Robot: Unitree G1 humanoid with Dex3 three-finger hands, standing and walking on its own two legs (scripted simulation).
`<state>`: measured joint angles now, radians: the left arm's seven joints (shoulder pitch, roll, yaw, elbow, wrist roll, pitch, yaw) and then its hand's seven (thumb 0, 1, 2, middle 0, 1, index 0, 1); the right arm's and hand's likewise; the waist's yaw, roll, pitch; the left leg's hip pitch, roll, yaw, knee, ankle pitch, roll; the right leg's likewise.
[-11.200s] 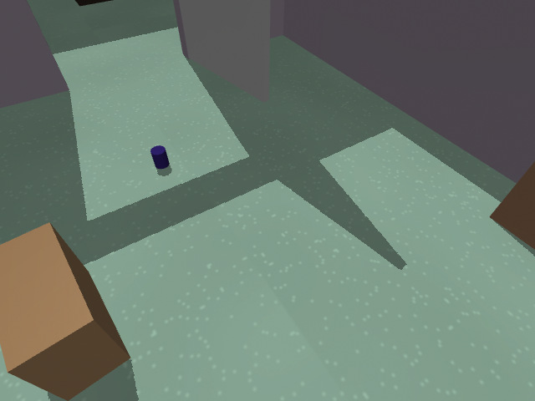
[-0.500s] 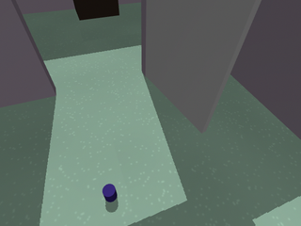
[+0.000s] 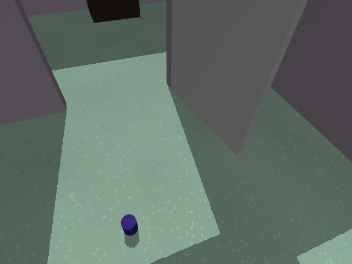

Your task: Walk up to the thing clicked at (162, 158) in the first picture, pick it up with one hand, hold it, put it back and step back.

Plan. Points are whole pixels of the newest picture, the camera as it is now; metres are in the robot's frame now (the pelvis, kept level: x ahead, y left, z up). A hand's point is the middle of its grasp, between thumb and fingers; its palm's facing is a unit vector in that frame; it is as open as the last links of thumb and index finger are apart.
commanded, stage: stand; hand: left
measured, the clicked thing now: (129, 225) +0.45 +0.23 -0.73
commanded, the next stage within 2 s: walk up in 1.94 s
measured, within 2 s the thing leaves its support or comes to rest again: neither
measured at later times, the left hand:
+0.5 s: hand out of the picture +0.05 +0.26 -0.16, palm faces -0.04 -0.94 -0.33, open 7.4 cm
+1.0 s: hand out of the picture +0.07 +0.25 -0.16, palm faces -0.03 -0.94 -0.34, open 7.4 cm
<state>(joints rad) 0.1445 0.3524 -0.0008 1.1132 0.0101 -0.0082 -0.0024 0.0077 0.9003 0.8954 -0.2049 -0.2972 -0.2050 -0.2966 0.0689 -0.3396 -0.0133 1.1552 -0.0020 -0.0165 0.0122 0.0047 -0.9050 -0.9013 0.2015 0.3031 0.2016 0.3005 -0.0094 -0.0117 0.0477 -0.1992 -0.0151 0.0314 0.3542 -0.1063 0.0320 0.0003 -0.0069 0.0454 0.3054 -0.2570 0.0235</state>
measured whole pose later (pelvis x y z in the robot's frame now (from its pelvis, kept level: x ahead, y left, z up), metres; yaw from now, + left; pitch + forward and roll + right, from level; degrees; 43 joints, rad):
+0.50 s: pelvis +0.00 +0.00 +0.00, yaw +0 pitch -3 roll +0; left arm 0.18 0.36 0.00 1.11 0.01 0.00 0.00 0.01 0.90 0.90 -0.20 -0.30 -0.20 -0.30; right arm 0.09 -0.35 -0.01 1.17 0.00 -0.01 0.01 0.00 -0.90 -0.90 0.20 0.30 0.20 0.30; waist -0.01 -0.01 0.05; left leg -0.20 -0.03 0.03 0.34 -0.10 0.04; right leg -0.01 -0.02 0.04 0.31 -0.26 0.03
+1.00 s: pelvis +0.01 -0.01 +0.00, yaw +0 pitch -2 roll +0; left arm 0.16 0.36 0.00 1.10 0.01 0.00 0.00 0.01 0.90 0.90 -0.21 -0.30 -0.21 -0.30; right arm 0.08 -0.35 -0.01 1.15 0.00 -0.02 0.01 0.00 -0.91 -0.90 0.20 0.30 0.20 0.30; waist -0.01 -0.01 0.05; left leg -0.19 -0.02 0.03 0.35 -0.12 0.03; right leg 0.01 -0.01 0.04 0.31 -0.28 0.02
